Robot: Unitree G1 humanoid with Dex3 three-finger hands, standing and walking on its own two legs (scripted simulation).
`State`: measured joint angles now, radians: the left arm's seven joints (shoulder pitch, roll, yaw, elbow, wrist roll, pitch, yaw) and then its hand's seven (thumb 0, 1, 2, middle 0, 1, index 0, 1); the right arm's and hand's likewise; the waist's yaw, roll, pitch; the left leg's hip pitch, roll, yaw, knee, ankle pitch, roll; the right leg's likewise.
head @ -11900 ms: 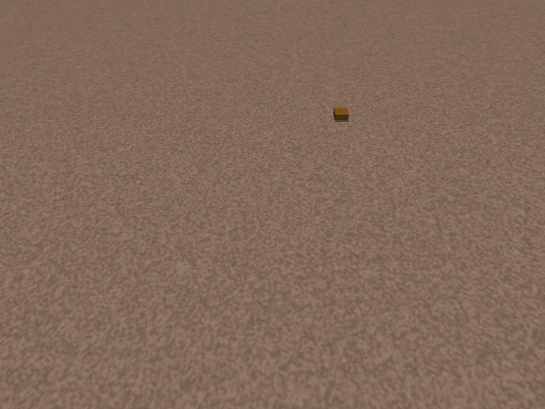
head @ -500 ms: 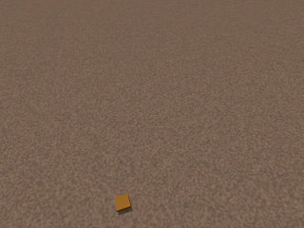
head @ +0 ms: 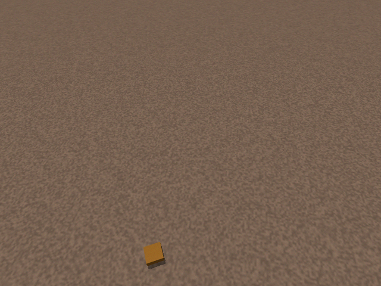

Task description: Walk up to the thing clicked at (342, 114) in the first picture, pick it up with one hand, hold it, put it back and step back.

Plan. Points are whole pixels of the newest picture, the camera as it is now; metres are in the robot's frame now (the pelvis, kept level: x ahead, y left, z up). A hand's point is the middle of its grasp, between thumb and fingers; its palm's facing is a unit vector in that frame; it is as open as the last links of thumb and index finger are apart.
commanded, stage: stand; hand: left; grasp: from above
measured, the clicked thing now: (153, 253) +0.41 +0.22 -0.76
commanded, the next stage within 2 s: rise first in 0.40 s
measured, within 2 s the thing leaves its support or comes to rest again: neither
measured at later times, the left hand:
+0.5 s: hand out of the picture +0.07 +0.25 -0.16, palm faces -0.03 -0.94 -0.34, open 7.4 cm
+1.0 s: hand out of the picture +0.14 +0.26 -0.21, palm faces -0.09 -0.90 -0.43, open 12.7 cm
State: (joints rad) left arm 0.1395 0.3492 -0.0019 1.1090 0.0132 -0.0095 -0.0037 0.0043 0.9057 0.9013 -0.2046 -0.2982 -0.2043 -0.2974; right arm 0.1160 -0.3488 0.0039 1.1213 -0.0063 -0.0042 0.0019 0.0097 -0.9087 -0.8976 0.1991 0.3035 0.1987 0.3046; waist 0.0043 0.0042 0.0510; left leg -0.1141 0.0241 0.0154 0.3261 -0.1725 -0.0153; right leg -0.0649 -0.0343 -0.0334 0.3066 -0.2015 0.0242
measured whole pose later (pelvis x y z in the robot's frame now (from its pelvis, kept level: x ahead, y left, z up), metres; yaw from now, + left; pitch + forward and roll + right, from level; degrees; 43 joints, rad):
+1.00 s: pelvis -0.02 +0.00 -0.06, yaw -1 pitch +12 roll -1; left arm 0.05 0.31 0.16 0.86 0.19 0.11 0.02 0.00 -0.29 0.84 -0.27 -0.86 -0.26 -0.87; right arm 0.26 -0.25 -0.04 0.65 0.02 -0.07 -0.01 0.01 -0.96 -0.91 0.20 0.30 0.20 0.30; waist -0.03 0.01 -0.06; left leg -0.71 0.05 0.01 0.90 -0.41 -0.01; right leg -0.67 -0.03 -0.01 0.88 -0.43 0.02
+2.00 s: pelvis -0.10 +0.00 -0.34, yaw -4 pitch +33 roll -3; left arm -0.46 0.49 0.13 0.95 0.87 -0.03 0.34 0.00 -0.35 0.84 -0.28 -0.87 -0.28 -0.88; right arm 0.05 -0.28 -0.05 0.73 -0.04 -0.14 0.04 0.01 -0.91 -0.90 0.20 0.30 0.20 0.30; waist -0.02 0.01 -0.14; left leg -1.99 0.06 -0.08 2.04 -0.63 -0.03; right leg -1.94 0.00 -0.03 2.03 -0.68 0.01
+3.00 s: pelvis -0.10 +0.00 -0.45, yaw -8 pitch +33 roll -6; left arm -0.85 0.66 0.23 1.45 1.07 -0.05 0.48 0.00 -0.31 0.80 -0.29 -0.85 -0.30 -0.84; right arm 0.11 -0.26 0.03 0.82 -0.14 -0.14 0.17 0.01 -0.91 -0.90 0.20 0.30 0.20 0.30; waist -0.17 -0.01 -0.03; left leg -2.31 0.06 -0.15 2.40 -0.68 -0.03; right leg -2.23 0.04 -0.06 2.36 -0.71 0.03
